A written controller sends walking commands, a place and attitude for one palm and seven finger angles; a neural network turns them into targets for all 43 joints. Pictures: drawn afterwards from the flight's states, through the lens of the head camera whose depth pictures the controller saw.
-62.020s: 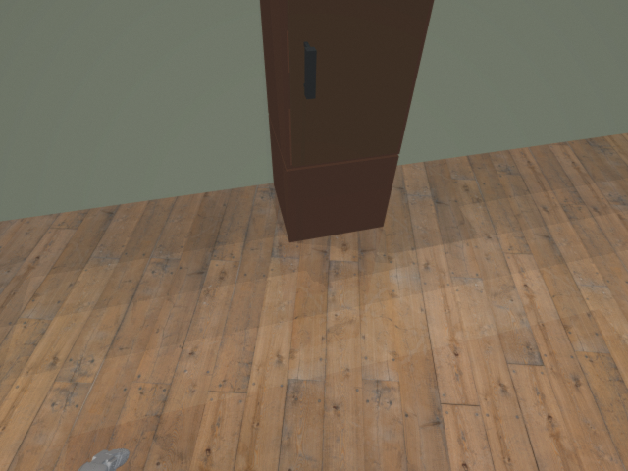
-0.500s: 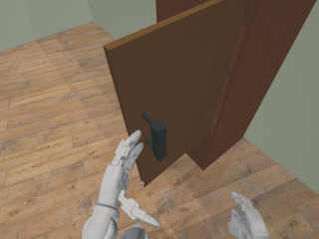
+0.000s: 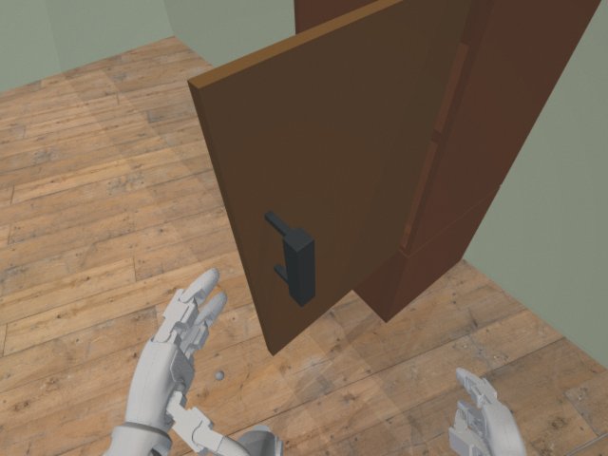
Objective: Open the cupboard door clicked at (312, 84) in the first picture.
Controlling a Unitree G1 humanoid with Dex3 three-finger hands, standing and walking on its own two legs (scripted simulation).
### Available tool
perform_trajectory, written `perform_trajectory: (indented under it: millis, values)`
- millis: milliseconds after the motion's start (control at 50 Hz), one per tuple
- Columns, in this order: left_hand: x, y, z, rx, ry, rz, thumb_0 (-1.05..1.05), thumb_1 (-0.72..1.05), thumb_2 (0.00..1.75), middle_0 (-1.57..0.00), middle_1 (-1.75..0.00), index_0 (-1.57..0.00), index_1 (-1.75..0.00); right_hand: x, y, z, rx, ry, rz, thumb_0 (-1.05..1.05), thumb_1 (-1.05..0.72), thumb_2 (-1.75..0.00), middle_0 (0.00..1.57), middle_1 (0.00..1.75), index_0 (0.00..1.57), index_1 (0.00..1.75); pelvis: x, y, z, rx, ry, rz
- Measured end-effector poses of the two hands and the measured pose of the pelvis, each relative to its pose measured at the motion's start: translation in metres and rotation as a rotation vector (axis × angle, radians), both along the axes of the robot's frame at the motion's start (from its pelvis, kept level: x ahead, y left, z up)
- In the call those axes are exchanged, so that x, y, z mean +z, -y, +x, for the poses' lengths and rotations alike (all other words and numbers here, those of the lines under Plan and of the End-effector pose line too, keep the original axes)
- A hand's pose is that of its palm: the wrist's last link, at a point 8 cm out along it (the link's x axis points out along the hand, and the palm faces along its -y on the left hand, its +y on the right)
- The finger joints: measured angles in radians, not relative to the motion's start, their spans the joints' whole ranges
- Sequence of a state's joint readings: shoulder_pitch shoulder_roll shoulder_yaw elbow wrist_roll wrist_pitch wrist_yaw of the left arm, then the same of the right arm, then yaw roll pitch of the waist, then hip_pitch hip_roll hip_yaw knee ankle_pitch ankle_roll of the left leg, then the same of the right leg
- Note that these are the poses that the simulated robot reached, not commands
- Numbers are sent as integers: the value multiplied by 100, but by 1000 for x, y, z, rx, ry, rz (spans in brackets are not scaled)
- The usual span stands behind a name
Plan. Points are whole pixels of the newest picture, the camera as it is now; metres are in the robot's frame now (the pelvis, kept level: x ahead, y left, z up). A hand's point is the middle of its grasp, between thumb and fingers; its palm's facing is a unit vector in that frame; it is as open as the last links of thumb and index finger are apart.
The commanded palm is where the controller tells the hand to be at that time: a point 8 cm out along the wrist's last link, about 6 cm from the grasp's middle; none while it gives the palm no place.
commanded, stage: draw the hand back to the body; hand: left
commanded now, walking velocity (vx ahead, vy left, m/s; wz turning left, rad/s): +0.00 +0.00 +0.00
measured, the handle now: (288, 258) +0.35 +0.04 +0.08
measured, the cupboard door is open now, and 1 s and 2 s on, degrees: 93 93 93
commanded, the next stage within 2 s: step back with the hand held close in 1.54 s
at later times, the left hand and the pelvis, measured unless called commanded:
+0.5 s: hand (132, 360) +0.20 +0.17 +0.14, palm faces -0.08 -0.99 -0.11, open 16.1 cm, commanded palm +0.17 +0.23 +0.15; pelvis +0.01 +0.02 +0.03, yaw +0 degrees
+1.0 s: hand (7, 301) +0.22 +0.26 +0.20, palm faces +0.32 -0.86 -0.40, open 11.0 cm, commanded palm +0.17 +0.31 +0.22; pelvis +0.03 +0.03 +0.07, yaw -1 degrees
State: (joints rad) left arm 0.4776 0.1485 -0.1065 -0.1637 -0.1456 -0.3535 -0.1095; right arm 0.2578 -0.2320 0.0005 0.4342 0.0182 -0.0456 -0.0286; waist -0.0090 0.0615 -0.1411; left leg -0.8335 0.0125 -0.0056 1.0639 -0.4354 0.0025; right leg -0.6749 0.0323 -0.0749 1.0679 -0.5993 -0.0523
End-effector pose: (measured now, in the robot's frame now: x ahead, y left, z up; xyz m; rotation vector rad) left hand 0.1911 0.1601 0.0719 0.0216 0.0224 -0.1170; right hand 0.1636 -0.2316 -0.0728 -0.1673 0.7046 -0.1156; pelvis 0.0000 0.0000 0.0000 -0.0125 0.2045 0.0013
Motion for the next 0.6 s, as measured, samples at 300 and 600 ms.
perform_trajectory:
  millis: [300, 600]
  values:
    - [40, -35, 0, 22, -3, 47, -1, -50, 30, -15, -30, -16, -30, 24, -18, 1, -15, 55, 29, 1, -91, -90, 20, 30, 20, 30, 19, -9, 3, -6, 63, -7]
    - [82, -78, -18, 187, 9, 208, -1, -34, 36, -16, -30, -16, -30, 56, -28, 19, -2, 102, -26, 1, -91, -90, 20, 30, 20, 30, 41, -20, 7, -2, 133, -18]
